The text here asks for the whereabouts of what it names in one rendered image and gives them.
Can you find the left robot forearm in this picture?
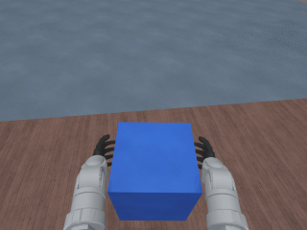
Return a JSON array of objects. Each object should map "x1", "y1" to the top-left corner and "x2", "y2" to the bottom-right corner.
[{"x1": 62, "y1": 155, "x2": 108, "y2": 230}]

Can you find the right robot forearm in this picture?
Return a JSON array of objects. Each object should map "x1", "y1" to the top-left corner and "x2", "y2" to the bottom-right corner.
[{"x1": 201, "y1": 157, "x2": 249, "y2": 230}]

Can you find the robot right hand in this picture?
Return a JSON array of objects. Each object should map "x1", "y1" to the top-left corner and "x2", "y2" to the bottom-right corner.
[{"x1": 194, "y1": 136, "x2": 216, "y2": 170}]

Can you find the robot left hand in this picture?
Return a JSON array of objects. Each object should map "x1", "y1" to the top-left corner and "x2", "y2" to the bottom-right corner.
[{"x1": 93, "y1": 134, "x2": 116, "y2": 167}]

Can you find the carton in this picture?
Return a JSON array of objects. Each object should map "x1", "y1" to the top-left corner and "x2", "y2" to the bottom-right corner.
[{"x1": 107, "y1": 122, "x2": 202, "y2": 221}]

